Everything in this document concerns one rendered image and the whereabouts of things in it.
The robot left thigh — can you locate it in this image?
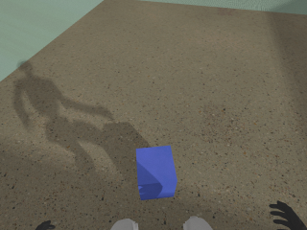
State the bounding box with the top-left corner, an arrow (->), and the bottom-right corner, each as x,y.
110,218 -> 139,230

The robot thigh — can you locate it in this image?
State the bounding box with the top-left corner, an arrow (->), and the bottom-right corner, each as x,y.
110,218 -> 139,230
183,218 -> 213,230

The left robot hand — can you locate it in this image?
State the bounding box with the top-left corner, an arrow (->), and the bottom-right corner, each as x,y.
35,220 -> 56,230

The robot right thigh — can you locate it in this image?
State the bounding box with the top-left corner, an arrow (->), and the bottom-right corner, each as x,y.
183,218 -> 213,230

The carton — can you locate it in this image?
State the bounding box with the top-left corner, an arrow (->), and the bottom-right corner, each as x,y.
135,146 -> 177,200

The right robot hand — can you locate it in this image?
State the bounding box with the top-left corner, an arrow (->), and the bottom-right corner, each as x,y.
269,200 -> 307,230

